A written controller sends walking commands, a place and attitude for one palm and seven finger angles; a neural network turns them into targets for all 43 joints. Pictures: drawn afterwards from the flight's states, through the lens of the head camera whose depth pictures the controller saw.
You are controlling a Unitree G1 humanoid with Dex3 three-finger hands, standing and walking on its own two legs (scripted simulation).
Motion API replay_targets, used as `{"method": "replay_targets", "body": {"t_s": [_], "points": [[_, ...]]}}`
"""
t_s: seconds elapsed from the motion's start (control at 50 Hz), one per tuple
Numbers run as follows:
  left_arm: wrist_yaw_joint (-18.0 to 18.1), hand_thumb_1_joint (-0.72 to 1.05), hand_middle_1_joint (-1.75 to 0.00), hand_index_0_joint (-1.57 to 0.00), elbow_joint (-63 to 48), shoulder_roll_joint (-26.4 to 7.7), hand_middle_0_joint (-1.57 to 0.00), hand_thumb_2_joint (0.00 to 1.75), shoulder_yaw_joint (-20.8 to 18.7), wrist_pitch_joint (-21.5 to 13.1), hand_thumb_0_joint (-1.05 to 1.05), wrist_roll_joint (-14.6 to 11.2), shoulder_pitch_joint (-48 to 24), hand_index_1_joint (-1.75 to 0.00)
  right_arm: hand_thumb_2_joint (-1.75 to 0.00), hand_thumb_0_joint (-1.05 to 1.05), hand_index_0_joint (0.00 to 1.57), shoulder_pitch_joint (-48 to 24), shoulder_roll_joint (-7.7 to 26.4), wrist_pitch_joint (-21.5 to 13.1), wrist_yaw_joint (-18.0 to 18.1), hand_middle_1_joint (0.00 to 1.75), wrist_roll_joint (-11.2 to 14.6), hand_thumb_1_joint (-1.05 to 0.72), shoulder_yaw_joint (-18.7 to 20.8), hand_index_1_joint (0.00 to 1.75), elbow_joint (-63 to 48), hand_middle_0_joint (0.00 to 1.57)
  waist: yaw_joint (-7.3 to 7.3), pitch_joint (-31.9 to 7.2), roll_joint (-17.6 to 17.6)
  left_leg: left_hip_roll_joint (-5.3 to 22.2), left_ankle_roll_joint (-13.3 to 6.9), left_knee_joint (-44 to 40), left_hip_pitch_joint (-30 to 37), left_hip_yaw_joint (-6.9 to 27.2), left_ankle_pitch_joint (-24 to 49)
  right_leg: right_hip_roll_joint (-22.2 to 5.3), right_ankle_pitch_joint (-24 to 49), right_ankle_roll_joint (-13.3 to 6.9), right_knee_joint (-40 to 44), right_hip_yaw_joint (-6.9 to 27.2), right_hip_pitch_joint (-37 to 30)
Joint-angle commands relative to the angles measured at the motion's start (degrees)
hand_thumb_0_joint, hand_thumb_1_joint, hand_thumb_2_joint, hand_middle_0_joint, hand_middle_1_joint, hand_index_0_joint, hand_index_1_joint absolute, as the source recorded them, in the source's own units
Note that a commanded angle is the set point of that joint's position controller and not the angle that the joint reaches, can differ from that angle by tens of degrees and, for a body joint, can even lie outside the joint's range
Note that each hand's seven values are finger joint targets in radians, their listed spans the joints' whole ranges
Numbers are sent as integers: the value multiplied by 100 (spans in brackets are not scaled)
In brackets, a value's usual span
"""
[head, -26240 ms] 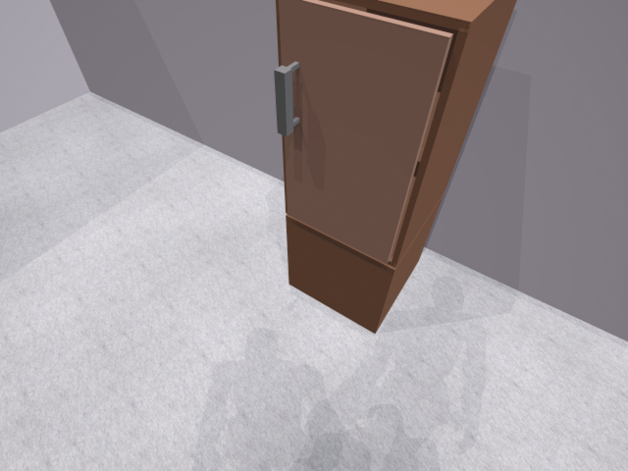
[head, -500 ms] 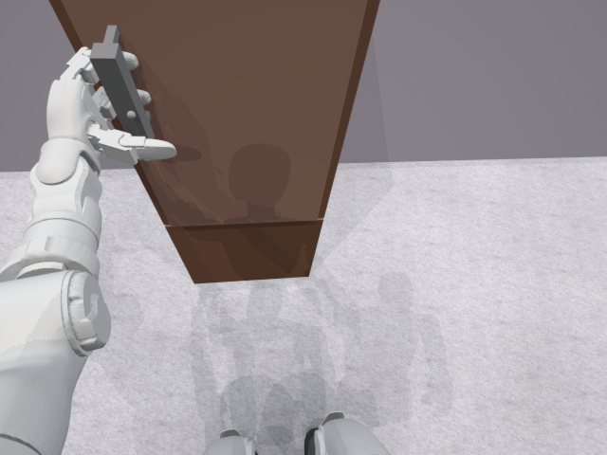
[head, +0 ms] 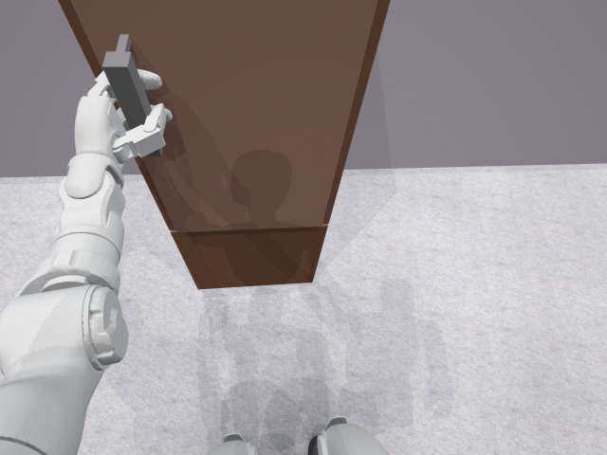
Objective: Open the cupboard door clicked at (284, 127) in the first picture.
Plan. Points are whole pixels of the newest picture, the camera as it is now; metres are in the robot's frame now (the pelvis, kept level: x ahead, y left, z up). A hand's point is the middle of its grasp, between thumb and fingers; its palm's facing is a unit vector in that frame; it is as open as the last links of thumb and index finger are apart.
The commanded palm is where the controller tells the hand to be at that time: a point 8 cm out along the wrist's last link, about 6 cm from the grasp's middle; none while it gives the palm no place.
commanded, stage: close the thumb around the handle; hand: left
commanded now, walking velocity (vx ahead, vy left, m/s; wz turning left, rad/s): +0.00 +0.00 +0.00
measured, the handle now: (139, 98) +0.56 +0.17 +0.11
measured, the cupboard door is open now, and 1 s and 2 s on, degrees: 0 35 51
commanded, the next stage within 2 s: pull the door open along its arc in 0.04 s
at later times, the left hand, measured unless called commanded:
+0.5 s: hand (159, 157) +0.47 +0.14 +0.10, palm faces +0.01 -1.00 -0.01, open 6.3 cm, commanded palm +0.41 +0.19 +0.10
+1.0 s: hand (230, 236) +0.35 +0.06 +0.10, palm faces +0.42 -0.91 +0.01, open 6.6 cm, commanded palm +0.29 +0.10 +0.10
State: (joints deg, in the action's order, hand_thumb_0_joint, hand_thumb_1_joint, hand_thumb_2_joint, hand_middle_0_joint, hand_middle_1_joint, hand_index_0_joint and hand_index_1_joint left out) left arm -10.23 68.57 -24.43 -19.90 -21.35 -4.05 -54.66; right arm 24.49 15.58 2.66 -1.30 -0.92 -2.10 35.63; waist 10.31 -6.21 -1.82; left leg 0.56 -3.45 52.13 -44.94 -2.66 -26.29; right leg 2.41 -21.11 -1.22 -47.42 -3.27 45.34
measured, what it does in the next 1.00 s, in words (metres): stands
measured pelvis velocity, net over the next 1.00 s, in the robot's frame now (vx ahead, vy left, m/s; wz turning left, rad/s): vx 0.01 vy -0.04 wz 0.03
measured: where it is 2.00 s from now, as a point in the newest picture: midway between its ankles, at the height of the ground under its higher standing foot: outside the picture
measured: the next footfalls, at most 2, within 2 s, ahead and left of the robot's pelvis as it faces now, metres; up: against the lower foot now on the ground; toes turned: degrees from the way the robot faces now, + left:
none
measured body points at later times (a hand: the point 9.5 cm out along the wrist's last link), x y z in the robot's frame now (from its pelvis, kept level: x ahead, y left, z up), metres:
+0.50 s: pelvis +0.01 -0.01 +0.01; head +0.08 -0.01 +0.46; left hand +0.46 +0.19 +0.10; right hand +0.02 -0.27 -0.11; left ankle -0.02 +0.07 -0.69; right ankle +0.01 -0.11 -0.69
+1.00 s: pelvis +0.01 -0.04 +0.02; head +0.03 -0.06 +0.47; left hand +0.32 +0.10 +0.11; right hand +0.18 -0.25 -0.08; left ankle -0.02 +0.07 -0.69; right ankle +0.01 -0.11 -0.69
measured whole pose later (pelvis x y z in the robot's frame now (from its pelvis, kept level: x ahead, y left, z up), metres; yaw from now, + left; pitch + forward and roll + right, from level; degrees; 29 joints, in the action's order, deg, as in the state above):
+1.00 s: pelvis +0.01 -0.04 +0.02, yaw +2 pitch +8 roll +1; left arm 31.1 12.9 5.8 3.7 -5.7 1.8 -8.0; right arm 11.3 10.5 2.9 -2.7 -3.1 -1.1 30.9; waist 1.4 -6.9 -1.9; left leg 0.0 -0.3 42.9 -27.9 -1.7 -23.4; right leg 2.3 -21.4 -4.1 -43.0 -3.9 30.1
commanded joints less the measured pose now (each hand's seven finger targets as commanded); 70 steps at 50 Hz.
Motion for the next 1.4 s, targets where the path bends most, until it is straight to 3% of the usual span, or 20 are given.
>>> {"method": "replay_targets", "body": {"t_s": [0.0, 0.12, 0.14, 0.28, 0.34, 0.42, 0.44, 0.54, 0.56, 0.58, 0.6, 0.66, 0.74, 0.8, 0.86, 0.98, 1.16, 1.26, 1.34, 1.38], "points": [[220, 90, -135, -40, -1375, -1570, -40, 90, -311, -394, 0, -119, -2693, -135, -90, 0, 20, 949, 989, -47, 63, 30, 27, -90, 387, 30, -317, 20, -104, -2681, -538, 56, 284, -469, 2038, 627, 3241, 129, 2251, -20, 294, 157, -1136], [195, 90, -135, -40, -1523, -1612, -40, 90, -247, -494, 0, -64, -2720, -135, -90, 0, 20, 898, 995, -50, 70, 30, 36, -90, 391, 30, -353, 20, -58, -2644, -470, 42, 233, -516, 1897, 559, 2876, 126, 2262, -20, 333, 223, -1312], [184, 90, -135, -40, -1675, -1215, -40, 90, 79, -537, 0, -101, -3036, -135, -90, 0, 20, 890, 952, -69, 62, 30, 27, -90, 384, 30, -343, 20, 69, -2660, -611, 42, 234, -505, 2050, 585, 2917, 128, 2232, -15, 341, 216, -1175], [108, 90, -135, -40, -2054, -1211, -40, 90, -76, -576, 0, -226, -1875, -135, -90, 0, 20, 812, 949, -88, 24, 30, 72, -90, 445, 30, -422, 20, -289, -3050, -684, 65, 276, -522, 2314, 516, 3442, 139, 2581, -39, 341, 229, -1505], [61, 90, -135, -40, -2586, -1116, -40, 90, -63, -563, 0, -362, -1286, -135, -90, 0, 20, 712, 919, -85, 13, 30, 108, -90, 467, 30, -557, 20, -438, -3083, -403, 43, 218, -623, 2213, 441, 3546, 140, 2910, -49, 389, 255, -2012], [30, 90, -135, -40, -3094, -924, -40, 90, -14, -405, 0, -502, -227, -135, -90, 0, 20, 448, 856, -93, 15, 30, 197, -90, 475, 30, -736, 20, -591, -2654, -32, -3, 132, -820, 1807, 255, 3172, 99, 3168, -34, 512, 320, -2526], [15, 90, -135, -40, -3310, -818, -40, 90, -5, -383, 0, -562, 254, -135, -90, 0, 20, 384, 827, -112, 8, 30, 204, -90, 479, 30, -837, 20, -708, -2666, -80, -30, 109, -855, 1763, 207, 3273, 76, 3341, -48, 520, 350, -2752], [43, 90, -135, -40, -4381, -584, -40, 90, 124, -199, 0, -706, 1432, -135, -90, 0, 20, -4, 744, -187, 14, 30, 278, -90, 472, 30, -1062, 20, -862, -2338, -131, -61, 90, -1014, 1792, 89, 3152, -5, 3508, -32, 611, 391, -3011], [53, 90, -135, -40, -4569, -420, -40, 90, 169, -155, 0, -757, 1820, -135, -90, 0, 20, -88, 685, -220, 4, 30, 280, -90, 459, 30, -1109, 20, -934, -2302, -155, -64, 96, -1050, 1818, 79, 3259, -27, 3605, -22, 619, 386, -3065], [761, 90, -135, -40, -5044, -224, -40, 90, -433, -66, 0, -1087, 1873, -135, -90, 0, 20, -312, 520, -273, -20, 30, 280, -90, 464, 30, -1144, 20, -1325, -2234, -83, -81, 185, -1104, 1687, 49, 3161, -7, 3421, -25, 710, 275, -3061], [1100, 90, -135, -40, -5184, 304, -40, 90, 30, 60, 0, -974, 2334, -135, -90, 0, 20, -420, 499, -330, -64, 30, 256, -90, 432, 30, -1178, 20, -1217, -2056, -243, -99, 214, -1154, 1817, 23, 3081, 1, 3270, -19, 730, 251, -2957], [1984, 90, -135, -40, -5857, 724, -40, 90, 168, 214, 0, -761, 3000, -135, -90, 0, 20, -590, 459, -430, -143, 30, 176, -90, 459, 30, -1178, 20, -1238, -1948, 176, -64, 261, -1188, 1900, 67, 3100, -21, 3157, -5, 734, 168, -2925], [3026, 90, -135, -40, -6394, 1288, -40, 90, 739, 430, 0, -147, 3106, -135, -90, 0, 20, -812, 373, -402, -166, 30, 3, -90, 463, 30, -1157, 20, -1118, -1786, 566, -57, 265, -1199, 1889, 106, 2792, -106, 2980, 15, 759, 209, -2931], [3694, 90, -135, -40, -6757, 1913, -40, 90, 1313, 672, 0, 284, 3135, -135, -90, 0, 20, -1070, 243, -336, -158, 30, -90, -90, 440, 30, -1175, 20, -1112, -1796, 269, -76, 278, -1206, 1999, 91, 2612, -188, 2766, 9, 798, 256, -2890], [4167, 90, -135, -40, -6962, 2425, -40, 90, 1874, 948, 0, 567, 3254, -135, -90, 0, 20, -1286, 186, -240, -131, 30, -152, -90, 416, 30, -1169, 20, -1014, -1669, 323, -66, 278, -1213, 2047, 144, 2389, -226, 2511, 1, 896, 272, -2827], [4291, 90, -135, -40, -7277, 3033, -40, 90, 2772, 1247, 0, 902, 3526, -135, -90, 0, 20, -1515, 110, -103, -10, 30, -208, -90, 403, 30, -1205, 20, -859, -1556, 677, -86, 248, -1228, 2144, 211, 2097, -349, 2654, 58, 1081, 380, -2981], [4203, 90, -135, -40, -8273, 3769, -40, 90, 3754, 1405, 0, 951, 5219, -135, -90, 0, 20, -1838, -65, -187, -76, 30, -155, -90, 341, 30, -1403, 20, -966, -1247, 614, -118, 254, -1238, 2292, 301, 2060, -461, 3011, 77, 1203, 403, -3203], [4254, 90, -135, -40, -8544, 3864, -40, 90, 3808, 1611, 0, 758, 5850, -135, -90, 0, 20, -2080, -145, -274, -95, 30, -123, -90, 265, 30, -1437, 20, -1062, -989, 672, -197, 287, -1199, 2270, 311, 1713, -573, 2639, 124, 1539, 604, -3245], [4502, 90, -135, -40, -8185, 3381, -40, 90, 3330, 1651, 0, 788, 4503, -135, -90, 0, 20, -2184, -94, -304, 17, 30, -156, -90, 223, 30, -1221, 20, -908, -609, 904, -267, 265, -1124, 2105, 383, 1327, -660, 1743, 168, 1844, 852, -2887], [4538, 76, -134, -39, -7993, 3478, -39, 84, 3294, 1633, 0, 836, 4672, -134, -90, 0, 20, -2218, -152, -329, 32, 30, -189, -90, 237, 30, -1185, 20, -1005, -734, 823, -279, 281, -1104, 2113, 380, 1346, -693, 1700, 165, 1855, 949, -2955]]}}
